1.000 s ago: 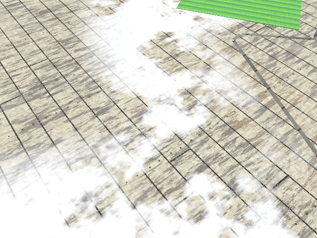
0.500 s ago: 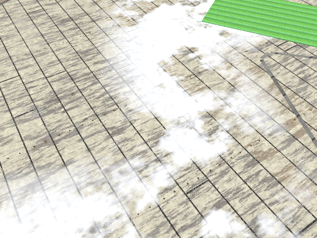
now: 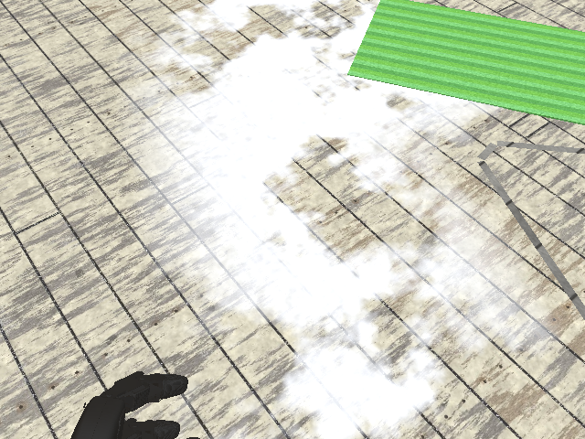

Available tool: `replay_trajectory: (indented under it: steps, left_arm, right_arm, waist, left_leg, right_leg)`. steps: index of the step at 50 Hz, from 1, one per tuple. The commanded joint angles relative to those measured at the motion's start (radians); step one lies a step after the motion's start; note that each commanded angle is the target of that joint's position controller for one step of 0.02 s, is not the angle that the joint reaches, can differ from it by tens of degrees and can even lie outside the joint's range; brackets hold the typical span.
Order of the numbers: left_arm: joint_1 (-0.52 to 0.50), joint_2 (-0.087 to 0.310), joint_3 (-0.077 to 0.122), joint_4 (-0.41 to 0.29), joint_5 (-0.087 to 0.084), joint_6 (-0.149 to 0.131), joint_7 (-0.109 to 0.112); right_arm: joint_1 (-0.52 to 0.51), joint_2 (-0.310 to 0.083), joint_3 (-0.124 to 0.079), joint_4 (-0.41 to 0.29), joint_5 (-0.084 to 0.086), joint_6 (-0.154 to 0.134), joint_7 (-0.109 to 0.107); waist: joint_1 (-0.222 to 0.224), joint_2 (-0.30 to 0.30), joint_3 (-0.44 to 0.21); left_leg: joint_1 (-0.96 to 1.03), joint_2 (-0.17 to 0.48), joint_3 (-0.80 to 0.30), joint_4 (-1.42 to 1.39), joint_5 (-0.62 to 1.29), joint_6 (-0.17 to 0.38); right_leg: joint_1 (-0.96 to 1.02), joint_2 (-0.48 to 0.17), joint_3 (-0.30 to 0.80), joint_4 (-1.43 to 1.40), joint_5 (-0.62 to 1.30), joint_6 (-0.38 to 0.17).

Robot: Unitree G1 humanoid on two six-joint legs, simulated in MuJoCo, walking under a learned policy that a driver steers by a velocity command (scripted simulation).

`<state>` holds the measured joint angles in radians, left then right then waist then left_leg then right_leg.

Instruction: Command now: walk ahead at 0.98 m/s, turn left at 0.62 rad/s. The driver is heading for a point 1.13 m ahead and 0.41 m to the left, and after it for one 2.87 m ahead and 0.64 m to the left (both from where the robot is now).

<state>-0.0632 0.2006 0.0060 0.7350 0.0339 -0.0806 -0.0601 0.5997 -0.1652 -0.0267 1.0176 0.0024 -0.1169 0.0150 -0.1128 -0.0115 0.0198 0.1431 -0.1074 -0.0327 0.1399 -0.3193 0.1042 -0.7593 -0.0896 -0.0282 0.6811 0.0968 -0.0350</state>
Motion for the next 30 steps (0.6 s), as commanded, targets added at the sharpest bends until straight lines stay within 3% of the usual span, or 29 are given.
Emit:
replay_trajectory:
  steps: [1, 3, 4, 5, 6, 7, 8, 9, 10, 11, 13, 15, 17, 19, 21, 22, 24, 25, 26, 27, 28, 29, 30]
  left_arm:
    - [-0.074, 0.084, 0.012, -0.084, -0.011, -0.009, 0.016]
    - [0.077, 0.154, 0.037, -0.055, -0.013, -0.015, 0.042]
    - [0.254, 0.192, 0.055, -0.01, -0.017, -0.021, 0.058]
    - [0.446, 0.247, 0.075, 0.031, -0.004, -0.024, 0.079]
    - [0.564, 0.325, 0.095, 0.036, 0.043, -0.026, 0.094]
    - [0.485, 0.32, 0.102, 0.033, 0.046, -0.022, 0.075]
    - [0.376, 0.207, 0.089, 0.015, 0.031, -0.019, 0.064]
    - [0.332, 0.14, 0.074, 0.022, 0.02, -0.026, 0.06]
    - [0.325, 0.118, 0.07, 0.04, 0.026, -0.03, 0.058]
    - [0.348, 0.096, 0.061, 0.069, 0.021, -0.036, 0.061]
    - [0.383, 0.068, 0.055, 0.118, -0.003, -0.052, 0.052]
    - [0.394, 0.071, 0.054, 0.14, -0.019, -0.063, 0.044]
    - [0.373, 0.083, 0.053, 0.141, -0.014, -0.074, 0.042]
    - [0.369, 0.125, 0.057, 0.139, -0.009, -0.083, 0.043]
    - [0.409, 0.155, 0.06, 0.153, -0.013, -0.082, 0.052]
    - [0.436, 0.176, 0.061, 0.156, -0.013, -0.078, 0.058]
    - [0.474, 0.236, 0.07, 0.146, -0.014, -0.056, 0.075]
    - [0.475, 0.274, 0.079, 0.139, -0.01, -0.036, 0.085]
    - [0.44, 0.306, 0.09, 0.124, -0.004, -0.014, 0.091]
    - [0.394, 0.319, 0.097, 0.099, 0.001, 0.004, 0.09]
    - [0.383, 0.302, 0.099, 0.093, 0.007, 0.012, 0.08]
    - [0.376, 0.136, 0.06, 0.043, 0.02, 0.005, 0.064]
    - [0.399, 0.15, 0.054, -0.084, -0.012, -0.018, 0.06]
  right_arm:
    - [-0.07, -0.202, -0.035, -0.082, 0.003, -0.018, -0.012]
    - [-0.072, -0.248, -0.045, -0.08, -0.009, -0.01, -0.016]
    - [-0.098, -0.276, -0.053, -0.084, -0.016, -0.001, -0.017]
    - [-0.136, -0.245, -0.052, -0.104, -0.021, 0.001, -0.013]
    - [-0.095, -0.094, -0.023, -0.154, -0.002, -0.004, -0.009]
    - [-0.029, -0.096, -0.02, -0.195, 0.054, 0.001, -0.009]
    - [-0.147, -0.168, -0.031, -0.186, 0.031, 0.016, -0.02]
    - [-0.223, -0.169, -0.034, -0.195, 0.012, 0.025, -0.011]
    - [-0.254, -0.148, -0.033, -0.201, 0.0, 0.036, -0.001]
    - [-0.276, -0.123, -0.031, -0.217, -0.021, 0.051, 0.012]
    - [-0.312, -0.08, -0.023, -0.26, -0.032, 0.083, 0.029]
    - [-0.394, -0.075, -0.016, -0.31, -0.038, 0.099, 0.044]
    - [-0.468, -0.082, -0.008, -0.356, -0.035, 0.099, 0.059]
    - [-0.526, -0.105, -0.005, -0.389, -0.026, 0.101, 0.068]
    - [-0.615, -0.124, -0.002, -0.41, -0.033, 0.098, 0.079]
    - [-0.638, -0.133, -0.003, -0.411, -0.033, 0.095, 0.083]
    - [-0.589, -0.168, -0.013, -0.389, -0.027, 0.088, 0.078]
    - [-0.515, -0.189, -0.021, -0.371, -0.022, 0.086, 0.07]
    - [-0.366, -0.22, -0.037, -0.336, -0.019, 0.085, 0.059]
    - [-0.161, -0.265, -0.063, -0.276, -0.02, 0.084, 0.043]
    - [-0.055, -0.307, -0.094, -0.225, -0.018, 0.088, 0.02]
    - [-0.167, -0.376, -0.11, -0.231, -0.006, 0.097, 0.005]
    - [-0.177, -0.461, -0.124, -0.274, -0.037, 0.108, 0.009]
  waist:
    - [0.079, 0.049, 0.074]
    - [0.15, 0.107, -0.055]
    - [0.237, 0.117, -0.148]
    - [0.318, 0.102, -0.249]
    - [0.287, -0.11, -0.398]
    - [0.198, -0.339, -0.48]
    - [0.197, -0.167, -0.29]
    - [0.19, -0.052, -0.165]
    - [0.17, 0.011, -0.103]
    - [0.146, 0.007, -0.055]
    - [0.111, -0.046, -0.008]
    - [0.098, -0.051, 0.033]
    - [0.079, -0.059, 0.07]
    - [0.067, -0.039, 0.108]
    - [0.089, -0.001, 0.152]
    - [0.097, 0.0, 0.148]
    - [0.063, -0.047, 0.082]
    - [0.014, -0.079, 0.026]
    - [-0.068, -0.103, -0.05]
    - [-0.157, -0.098, -0.149]
    - [-0.176, -0.024, -0.184]
    - [-0.037, 0.222, -0.075]
    - [0.026, 0.25, -0.284]
  left_leg:
    - [-0.149, 0.231, -0.147, -0.003, 0.832, 0.095]
    - [-0.067, 0.239, -0.161, 0.24, 1.106, 0.066]
    - [-0.12, 0.224, -0.156, 0.461, 1.065, 0.055]
    - [-0.306, 0.183, -0.152, 0.718, 0.84, 0.053]
    - [-0.578, 0.094, -0.097, 1.08, 0.213, 0.049]
    - [-0.809, 0.035, -0.081, 1.282, -0.123, 0.044]
    - [-0.885, 0.116, -0.072, 1.294, -0.008, 0.059]
    - [-0.882, 0.15, -0.062, 1.246, 0.06, 0.054]
    - [-0.853, 0.176, -0.058, 1.219, 0.072, 0.047]
    - [-0.84, 0.201, -0.057, 1.203, 0.073, 0.041]
    - [-0.862, 0.24, -0.043, 1.183, 0.077, 0.028]
    - [-0.92, 0.254, -0.013, 1.164, 0.143, 0.019]
    - [-0.903, 0.248, 0.024, 1.06, 0.271, 0.019]
    - [-0.871, 0.239, 0.067, 0.904, 0.358, 0.029]
    - [-0.811, 0.201, 0.159, 0.73, 0.405, 0.054]
    - [-0.771, 0.164, 0.204, 0.674, 0.412, 0.069]
    - [-0.673, 0.082, 0.257, 0.625, 0.362, 0.097]
    - [-0.593, 0.047, 0.264, 0.615, 0.3, 0.11]
    - [-0.444, 0.02, 0.247, 0.619, 0.236, 0.128]
    - [-0.225, 0.002, 0.203, 0.585, 0.178, 0.157]
    - [-0.012, 0.011, 0.112, 0.522, 0.098, 0.179]
    - [0.028, 0.175, -0.182, 0.509, 0.213, 0.205]
    - [0.307, 0.328, -0.688, 0.299, 0.094, 0.408]
  right_leg:
    - [0.26, 0.088, -0.041, -0.134, 0.017, -0.013]
    - [0.459, 0.141, -0.027, -0.158, -0.133, -0.039]
    - [0.659, 0.133, -0.016, -0.182, -0.183, -0.049]
    - [0.923, 0.019, 0.065, -0.142, -0.286, -0.061]
    - [1.172, -0.28, 0.425, -0.162, -0.639, -0.09]
    - [1.242, -0.403, 0.884, -0.381, -0.804, -0.174]
    - [1.085, -0.33, 0.739, -0.421, -0.879, -0.145]
    - [0.932, -0.297, 0.565, -0.428, -0.711, -0.131]
    - [0.826, -0.267, 0.451, -0.449, -0.553, -0.116]
    - [0.746, -0.235, 0.338, -0.465, -0.454, -0.099]
    - [0.68, -0.214, 0.194, -0.491, -0.349, -0.07]
    - [0.647, -0.195, 0.053, -0.524, -0.223, -0.045]
    - [0.586, -0.147, -0.089, -0.555, -0.098, -0.024]
    - [0.571, -0.133, -0.183, -0.572, 0.035, -0.014]
    - [0.611, -0.114, -0.257, -0.597, 0.165, 0.002]
    - [0.66, -0.109, -0.28, -0.577, 0.314, 0.009]
    - [0.789, -0.129, -0.298, -0.438, 0.755, 0.021]
    - [0.831, -0.15, -0.293, -0.311, 0.912, 0.021]
    - [0.821, -0.175, -0.28, -0.117, 0.991, 0.008]
    - [0.749, -0.192, -0.248, 0.151, 0.938, -0.013]
    - [0.566, -0.116, -0.234, 0.496, 0.478, -0.002]
    - [0.232, 0.06, -0.199, 0.857, -0.534, 0.023]
    - [-0.078, 0.128, 0.013, 1.023, -0.608, 0.058]
